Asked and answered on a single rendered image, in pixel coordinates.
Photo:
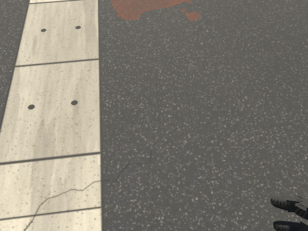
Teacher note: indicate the robot right hand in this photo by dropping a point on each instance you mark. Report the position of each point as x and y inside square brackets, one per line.
[297, 205]

